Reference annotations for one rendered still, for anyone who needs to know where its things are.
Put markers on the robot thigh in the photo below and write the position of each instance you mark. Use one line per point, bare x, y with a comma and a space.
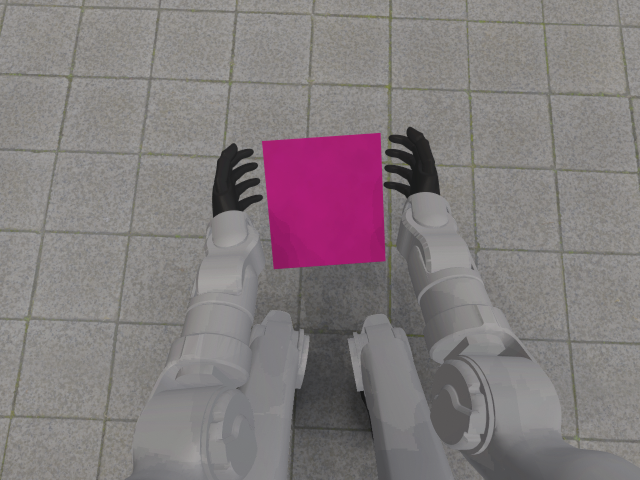
406, 444
278, 366

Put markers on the right robot thigh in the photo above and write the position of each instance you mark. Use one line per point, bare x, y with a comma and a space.
406, 444

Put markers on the robot right hand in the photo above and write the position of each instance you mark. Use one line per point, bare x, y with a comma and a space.
423, 177

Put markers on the carton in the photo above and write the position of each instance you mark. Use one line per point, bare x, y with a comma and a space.
325, 200

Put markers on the right robot forearm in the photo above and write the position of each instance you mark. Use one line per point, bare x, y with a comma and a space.
459, 316

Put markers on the left robot forearm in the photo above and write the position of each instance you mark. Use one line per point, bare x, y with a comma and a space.
214, 345

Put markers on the right robot upper arm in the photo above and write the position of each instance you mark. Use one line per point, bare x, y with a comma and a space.
503, 414

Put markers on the robot left hand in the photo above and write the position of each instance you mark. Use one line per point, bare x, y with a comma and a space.
225, 194

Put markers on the left robot thigh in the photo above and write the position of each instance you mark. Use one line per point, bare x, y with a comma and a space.
278, 366

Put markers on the left robot upper arm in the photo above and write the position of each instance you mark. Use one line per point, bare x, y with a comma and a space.
202, 433

